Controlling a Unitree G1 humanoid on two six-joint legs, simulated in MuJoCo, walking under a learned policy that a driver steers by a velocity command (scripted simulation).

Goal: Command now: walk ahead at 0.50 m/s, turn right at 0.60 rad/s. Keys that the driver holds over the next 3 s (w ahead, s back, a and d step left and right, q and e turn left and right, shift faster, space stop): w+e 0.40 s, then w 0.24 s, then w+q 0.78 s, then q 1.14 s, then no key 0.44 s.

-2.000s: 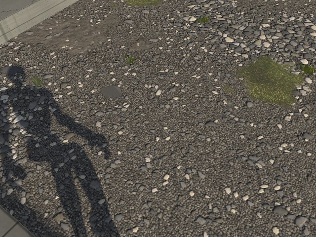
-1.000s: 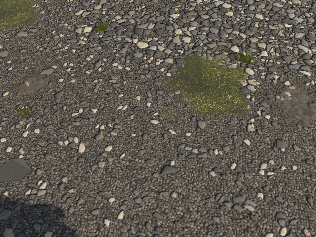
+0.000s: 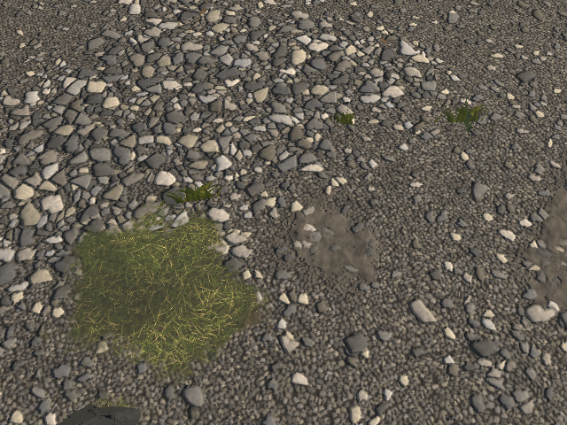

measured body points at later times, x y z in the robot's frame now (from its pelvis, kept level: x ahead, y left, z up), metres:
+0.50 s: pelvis +0.28 +0.00 +0.01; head +0.31 -0.01 +0.46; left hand +0.31 +0.29 -0.11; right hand +0.45 -0.28 -0.07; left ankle +0.43 +0.07 -0.71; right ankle +0.09 -0.05 -0.72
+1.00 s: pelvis +0.52 -0.08 +0.01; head +0.55 -0.09 +0.46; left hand +0.80 +0.07 -0.06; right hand +0.40 -0.32 -0.12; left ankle +0.44 +0.07 -0.71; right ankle +0.60 -0.20 -0.72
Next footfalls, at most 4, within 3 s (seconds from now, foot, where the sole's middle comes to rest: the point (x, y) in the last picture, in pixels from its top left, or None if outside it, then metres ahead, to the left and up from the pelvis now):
0.52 left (266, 406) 0.47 0.06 -0.75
1.00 right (372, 331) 0.64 -0.21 -0.75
1.52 left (279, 242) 0.91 0.01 -0.75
2.12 right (332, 211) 1.01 -0.15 -0.75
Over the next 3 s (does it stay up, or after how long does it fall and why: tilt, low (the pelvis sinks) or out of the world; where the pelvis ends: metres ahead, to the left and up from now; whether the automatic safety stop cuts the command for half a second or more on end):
stays up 0.87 -0.07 0.03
